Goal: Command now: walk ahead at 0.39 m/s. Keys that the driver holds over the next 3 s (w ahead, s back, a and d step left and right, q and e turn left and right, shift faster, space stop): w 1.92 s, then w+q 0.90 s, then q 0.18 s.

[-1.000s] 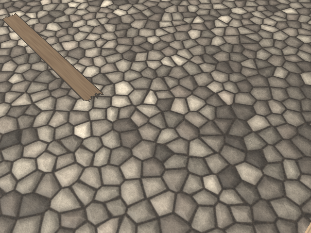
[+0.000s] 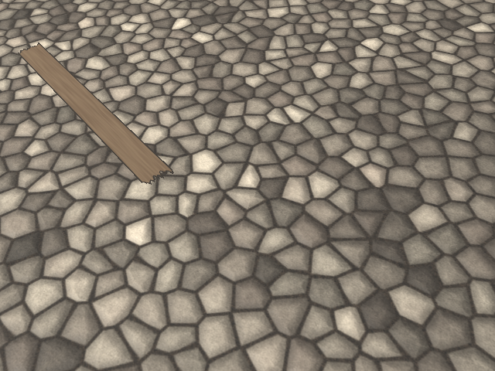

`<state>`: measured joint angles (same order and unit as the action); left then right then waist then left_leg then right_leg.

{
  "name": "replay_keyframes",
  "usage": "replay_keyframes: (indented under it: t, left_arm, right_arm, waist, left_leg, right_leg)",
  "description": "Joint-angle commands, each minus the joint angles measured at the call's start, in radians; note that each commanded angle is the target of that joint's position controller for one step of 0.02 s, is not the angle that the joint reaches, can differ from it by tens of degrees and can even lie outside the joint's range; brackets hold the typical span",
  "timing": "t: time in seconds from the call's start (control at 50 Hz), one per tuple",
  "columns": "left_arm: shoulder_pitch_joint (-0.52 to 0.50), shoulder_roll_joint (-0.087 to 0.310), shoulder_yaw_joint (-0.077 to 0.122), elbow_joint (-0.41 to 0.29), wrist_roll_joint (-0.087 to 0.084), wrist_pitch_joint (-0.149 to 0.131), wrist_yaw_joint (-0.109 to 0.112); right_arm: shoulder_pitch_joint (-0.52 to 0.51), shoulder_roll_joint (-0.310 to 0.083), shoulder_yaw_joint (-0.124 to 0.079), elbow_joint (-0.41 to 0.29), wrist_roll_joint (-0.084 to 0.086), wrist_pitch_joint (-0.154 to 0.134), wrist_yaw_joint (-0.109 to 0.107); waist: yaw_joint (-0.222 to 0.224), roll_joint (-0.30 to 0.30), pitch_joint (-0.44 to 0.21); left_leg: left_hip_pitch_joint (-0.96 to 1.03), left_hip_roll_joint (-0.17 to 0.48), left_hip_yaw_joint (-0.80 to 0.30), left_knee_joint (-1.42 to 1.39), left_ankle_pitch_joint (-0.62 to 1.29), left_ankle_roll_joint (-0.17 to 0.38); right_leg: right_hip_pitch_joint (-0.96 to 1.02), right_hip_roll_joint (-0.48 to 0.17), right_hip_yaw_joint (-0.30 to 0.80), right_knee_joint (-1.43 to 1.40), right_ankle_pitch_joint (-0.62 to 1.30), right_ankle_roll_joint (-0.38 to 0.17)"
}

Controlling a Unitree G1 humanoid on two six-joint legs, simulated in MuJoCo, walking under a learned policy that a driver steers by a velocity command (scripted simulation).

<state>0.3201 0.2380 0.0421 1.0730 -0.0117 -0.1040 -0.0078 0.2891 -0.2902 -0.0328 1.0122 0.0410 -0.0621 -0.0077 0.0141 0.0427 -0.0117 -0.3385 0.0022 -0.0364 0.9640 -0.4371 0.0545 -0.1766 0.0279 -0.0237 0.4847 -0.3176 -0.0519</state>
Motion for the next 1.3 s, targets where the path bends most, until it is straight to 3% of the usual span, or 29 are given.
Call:
replay_keyframes:
  t: [0.02, 0.06, 0.1, 0.16, 0.22, 0.28, 0.32, 0.34, 0.36, 0.38, 0.4, 0.42, 0.44, 0.46, 0.5, 0.56, 0.64, 0.7, 0.78, 0.86, 0.9, 0.92, 0.94, 0.96, 0.98, 1.02, 1.1, 1.22, 1.3]
  left_arm:
    - [0.06, 0.121, 0.008, -0.03, 0.002, -0.02, -0.012]
    - [0.088, 0.084, -0.007, -0.029, 0.01, -0.006, -0.008]
    - [0.126, 0.101, -0.006, -0.023, 0.012, 0.005, 0.006]
    - [0.134, 0.138, -0.001, -0.034, 0.014, 0.014, 0.024]
    - [0.181, 0.154, 0.006, -0.022, 0.004, 0.013, 0.028]
    - [0.171, 0.158, 0.016, -0.02, -0.008, 0.019, 0.03]
    - [0.138, 0.181, 0.027, -0.034, 0.0, 0.031, 0.031]
    - [0.122, 0.178, 0.027, -0.041, 0.008, 0.041, 0.03]
    - [0.115, 0.164, 0.02, -0.055, 0.017, 0.047, 0.029]
    - [0.222, 0.053, -0.011, -0.077, 0.027, 0.035, 0.017]
    - [0.252, -0.001, -0.029, -0.056, 0.007, 0.008, 0.008]
    - [0.15, 0.106, 0.0, -0.087, -0.023, -0.017, 0.003]
    - [0.053, 0.142, 0.008, -0.12, -0.042, -0.03, 0.004]
    - [0.011, 0.137, 0.011, -0.129, -0.034, -0.031, 0.012]
    - [0.043, 0.104, 0.019, -0.122, -0.011, -0.006, 0.023]
    - [0.016, 0.077, 0.021, -0.142, -0.004, 0.021, 0.028]
    - [-0.155, 0.083, 0.023, -0.208, 0.011, 0.015, 0.023]
    - [-0.279, 0.061, 0.011, -0.243, 0.004, 0.004, 0.009]
    - [-0.393, 0.067, 0.003, -0.29, -0.007, -0.002, -0.014]
    - [-0.35, 0.121, 0.02, -0.305, -0.009, -0.011, -0.032]
    - [-0.062, 0.206, 0.064, -0.223, -0.004, -0.012, -0.023]
    - [0.101, 0.309, 0.09, -0.194, 0.019, -0.008, -0.015]
    - [0.142, 0.278, 0.083, -0.175, 0.005, 0.001, -0.017]
    - [0.08, 0.204, 0.057, -0.185, -0.003, 0.001, -0.017]
    - [-0.006, 0.168, 0.046, -0.207, 0.002, 0.001, -0.012]
    - [-0.119, 0.106, 0.026, -0.222, 0.017, -0.006, -0.017]
    - [-0.108, 0.134, 0.035, -0.194, 0.017, -0.016, -0.018]
    - [-0.024, 0.167, 0.043, -0.155, 0.005, -0.004, 0.01]
    - [0.057, 0.177, 0.048, -0.112, -0.007, 0.009, 0.013]
  right_arm:
    - [-0.125, -0.093, -0.021, -0.108, -0.005, -0.052, 0.013]
    - [-0.142, -0.08, -0.026, -0.113, -0.019, -0.052, 0.026]
    - [-0.188, -0.043, -0.018, -0.134, -0.024, -0.045, 0.033]
    - [-0.332, -0.003, 0.002, -0.196, -0.022, -0.04, 0.035]
    - [-0.408, -0.013, 0.007, -0.232, -0.013, -0.037, 0.042]
    - [-0.414, -0.047, -0.003, -0.256, -0.011, -0.042, 0.053]
    - [-0.314, -0.093, -0.026, -0.239, -0.013, -0.044, 0.053]
    - [-0.175, -0.125, -0.048, -0.2, -0.011, -0.04, 0.048]
    - [-0.002, -0.163, -0.069, -0.151, -0.009, -0.033, 0.038]
    - [0.14, -0.255, -0.091, -0.123, -0.036, -0.028, 0.03]
    - [0.164, -0.214, -0.078, -0.107, -0.033, -0.023, 0.037]
    - [0.071, -0.15, -0.057, -0.115, -0.025, -0.03, 0.04]
    - [-0.024, -0.112, -0.046, -0.137, -0.028, -0.036, 0.039]
    - [-0.096, -0.087, -0.037, -0.146, -0.037, -0.045, 0.044]
    - [-0.144, -0.052, -0.027, -0.143, -0.053, -0.055, 0.052]
    - [-0.101, -0.064, -0.029, -0.114, -0.044, -0.06, 0.046]
    - [-0.02, -0.104, -0.038, -0.09, -0.042, -0.051, 0.016]
    - [0.042, -0.118, -0.039, -0.074, -0.032, -0.044, 0.006]
    - [0.131, -0.122, -0.043, -0.037, -0.023, -0.025, 0.003]
    - [0.12, -0.147, -0.055, -0.035, -0.023, 0.0, -0.002]
    - [0.094, -0.118, -0.042, -0.056, -0.034, 0.009, -0.003]
    - [0.178, -0.031, -0.012, -0.085, -0.046, -0.004, 0.005]
    - [0.215, 0.021, 0.006, -0.067, -0.034, -0.029, 0.011]
    - [0.126, -0.097, -0.024, -0.086, -0.006, -0.051, 0.015]
    - [0.037, -0.12, -0.03, -0.114, 0.012, -0.063, 0.015]
    - [-0.013, -0.103, -0.041, -0.117, -0.015, -0.053, 0.003]
    - [0.012, -0.036, -0.036, -0.117, -0.026, -0.013, 0.0]
    - [-0.212, -0.016, -0.028, -0.186, -0.033, -0.021, 0.011]
    - [-0.324, -0.022, -0.023, -0.224, -0.023, -0.026, 0.028]
  waist:
    - [0.024, -0.122, 0.133]
    - [0.022, -0.137, 0.111]
    - [0.033, -0.131, 0.106]
    - [0.06, -0.116, 0.138]
    - [0.071, -0.134, 0.163]
    - [0.031, -0.134, 0.154]
    - [-0.038, -0.162, 0.06]
    - [-0.111, -0.168, -0.03]
    - [-0.186, -0.154, -0.133]
    - [-0.155, 0.057, -0.304]
    - [-0.138, 0.217, -0.423]
    - [-0.132, 0.143, -0.244]
    - [-0.105, 0.076, -0.11]
    - [-0.066, -0.008, -0.029]
    - [-0.001, 0.019, 0.003]
    - [0.019, 0.018, 0.047]
    - [-0.019, -0.009, 0.077]
    - [-0.061, -0.009, 0.086]
    - [-0.096, -0.009, 0.106]
    - [-0.035, 0.031, 0.052]
    - [0.102, 0.027, -0.137]
    - [0.103, -0.139, -0.315]
    - [0.096, -0.297, -0.421]
    - [0.106, -0.224, -0.294]
    - [0.086, -0.181, -0.168]
    - [0.019, -0.089, -0.033]
    - [-0.037, -0.102, 0.014]
    - [0.019, -0.094, 0.064]
    - [0.054, -0.096, 0.093]
  left_leg:
    - [-0.538, 0.096, -0.038, 0.161, 0.136, 0.025]
    - [-0.47, 0.114, -0.003, 0.082, 0.225, 0.004]
    - [-0.455, 0.106, 0.037, 0.0, 0.279, -0.03]
    - [-0.36, 0.072, 0.079, -0.237, 0.391, -0.056]
    - [-0.275, 0.043, 0.095, -0.365, 0.463, -0.046]
    - [-0.251, 0.04, 0.066, -0.433, 0.45, -0.002]
    - [-0.103, -0.005, 0.089, -0.425, 0.398, 0.033]
    - [0.071, -0.036, 0.11, -0.418, 0.38, 0.057]
    - [0.324, 0.001, 0.071, -0.407, 0.376, 0.089]
    - [0.725, 0.264, -0.324, -0.423, 0.224, 0.221]
    - [0.811, 0.402, -0.743, -0.652, 0.021, 0.312]
    - [0.668, 0.361, -0.675, -0.707, -0.053, 0.254]
    - [0.498, 0.331, -0.514, -0.727, 0.01, 0.218]
    - [0.328, 0.294, -0.388, -0.759, 0.143, 0.199]
    - [0.155, 0.232, -0.248, -0.81, 0.264, 0.181]
    - [0.085, 0.207, -0.152, -0.867, 0.327, 0.195]
    - [0.14, 0.188, -0.084, -0.885, 0.403, 0.18]
    - [0.161, 0.161, -0.024, -0.883, 0.425, 0.151]
    - [0.319, 0.212, -0.031, -0.831, 0.447, 0.146]
    - [0.446, 0.258, -0.041, -0.689, 0.72, 0.113]
    - [0.329, 0.174, 0.028, -0.346, 0.886, 0.064]
    - [-0.037, 0.061, 0.081, 0.04, 0.552, 0.0]
    - [-0.283, -0.07, 0.0, 0.289, -0.107, -0.032]
    - [-0.395, -0.006, -0.086, 0.38, -0.11, -0.007]
    - [-0.423, 0.047, -0.059, 0.369, -0.027, 0.008]
    - [-0.333, 0.126, -0.035, 0.231, 0.111, 0.005]
    - [-0.266, 0.154, -0.022, 0.104, 0.192, -0.031]
    - [-0.283, 0.118, 0.025, -0.282, 0.512, -0.053]
    - [-0.295, 0.093, 0.028, -0.4, 0.521, -0.038]
  right_leg:
    - [0.283, -0.318, 0.454, -0.339, -0.066, -0.149]
    - [0.256, -0.257, 0.303, -0.347, 0.176, -0.116]
    - [0.238, -0.234, 0.222, -0.352, 0.328, -0.126]
    - [0.134, -0.203, 0.145, -0.386, 0.355, -0.125]
    - [0.118, -0.225, 0.124, -0.415, 0.344, -0.128]
    - [0.224, -0.272, 0.108, -0.366, 0.465, -0.106]
    - [0.282, -0.279, 0.084, -0.228, 0.799, -0.081]
    - [0.264, -0.252, 0.056, -0.063, 0.946, -0.062]
    - [0.136, -0.21, 0.035, 0.157, 0.885, -0.033]
    - [-0.23, -0.083, 0.008, 0.549, 0.468, 0.017]
    - [-0.411, 0.045, 0.105, 0.812, -0.216, 0.037]
    - [-0.519, -0.021, 0.165, 0.908, -0.199, 0.009]
    - [-0.538, -0.075, 0.132, 0.897, -0.116, -0.01]
    - [-0.494, -0.124, 0.111, 0.828, -0.03, -0.01]
    - [-0.369, -0.176, 0.115, 0.739, 0.037, -0.007]
    - [-0.388, -0.195, 0.093, 0.628, 0.08, 0.015]
    - [-0.496, -0.192, 0.075, 0.362, 0.314, 0.048]
    - [-0.439, -0.146, 0.028, 0.167, 0.446, 0.05]
    - [-0.475, -0.12, 0.029, 0.055, 0.417, 0.037]
    - [-0.37, -0.075, 0.009, 0.002, 0.257, -0.016]
    - [0.051, -0.061, 0.0, 0.008, 0.281, -0.08]
    - [0.479, -0.321, 0.366, 0.029, 0.241, -0.217]
    - [0.637, -0.45, 0.748, -0.135, 0.087, -0.316]
    - [0.551, -0.409, 0.671, -0.173, 0.02, -0.26]
    - [0.406, -0.372, 0.515, -0.191, 0.073, -0.219]
    - [0.145, -0.287, 0.324, -0.267, 0.229, -0.172]
    - [-0.001, -0.258, 0.204, -0.356, 0.334, -0.197]
    - [0.017, -0.204, 0.073, -0.39, 0.35, -0.153]
    - [0.13, -0.247, 0.075, -0.359, 0.321, -0.145]
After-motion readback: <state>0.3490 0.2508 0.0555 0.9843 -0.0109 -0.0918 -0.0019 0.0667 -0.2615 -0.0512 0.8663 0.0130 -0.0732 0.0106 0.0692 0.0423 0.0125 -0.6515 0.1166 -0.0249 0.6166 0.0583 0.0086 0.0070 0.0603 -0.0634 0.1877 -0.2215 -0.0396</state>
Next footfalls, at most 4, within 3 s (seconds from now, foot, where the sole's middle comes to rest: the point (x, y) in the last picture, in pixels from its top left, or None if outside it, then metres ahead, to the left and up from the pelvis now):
0.36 left None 0.37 0.14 -0.77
0.90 right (309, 318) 0.68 -0.10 -0.77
1.44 left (228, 235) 0.98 0.15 -0.77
1.98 right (295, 167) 1.29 -0.09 -0.77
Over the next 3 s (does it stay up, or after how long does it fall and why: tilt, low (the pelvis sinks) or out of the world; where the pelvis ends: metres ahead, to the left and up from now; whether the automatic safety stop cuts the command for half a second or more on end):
stays up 1.66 0.14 -0.01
